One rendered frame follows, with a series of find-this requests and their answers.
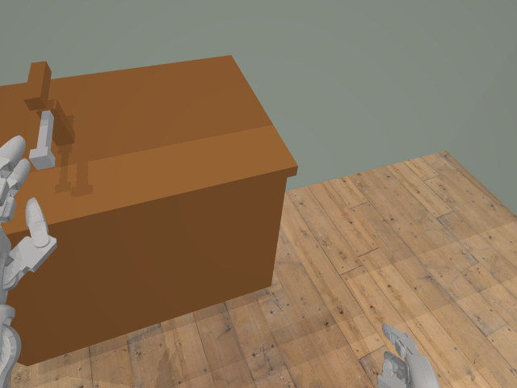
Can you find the right robot hand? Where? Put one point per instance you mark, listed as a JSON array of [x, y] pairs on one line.
[[415, 372]]

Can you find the robot left forearm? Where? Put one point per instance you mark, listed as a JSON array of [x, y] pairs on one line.
[[10, 345]]

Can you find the left robot hand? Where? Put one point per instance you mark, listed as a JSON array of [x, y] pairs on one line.
[[32, 251]]

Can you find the counter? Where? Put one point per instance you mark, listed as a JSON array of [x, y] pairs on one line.
[[166, 198]]

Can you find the tap lever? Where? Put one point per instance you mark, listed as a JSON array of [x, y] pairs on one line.
[[42, 157]]

